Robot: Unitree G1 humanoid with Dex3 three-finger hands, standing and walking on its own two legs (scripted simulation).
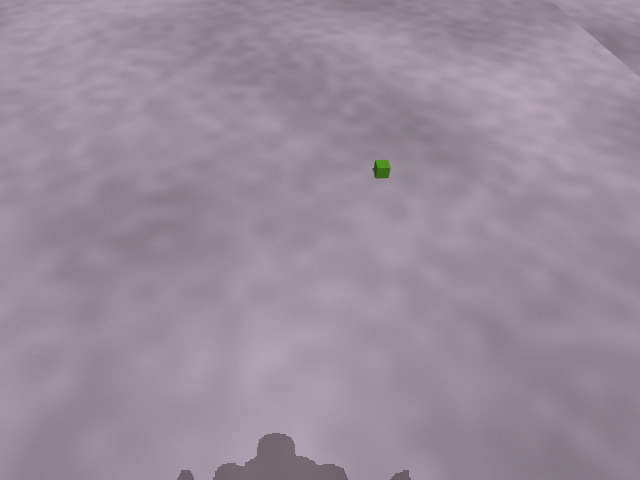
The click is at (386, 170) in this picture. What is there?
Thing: cube
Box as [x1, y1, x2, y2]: [374, 160, 390, 178]
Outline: 375,160 374,173 376,178 388,177 390,168 388,161
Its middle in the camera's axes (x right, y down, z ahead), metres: +0.31 -0.36 +1.93
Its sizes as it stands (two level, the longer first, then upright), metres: 0.065 0.065 0.065
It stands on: the floor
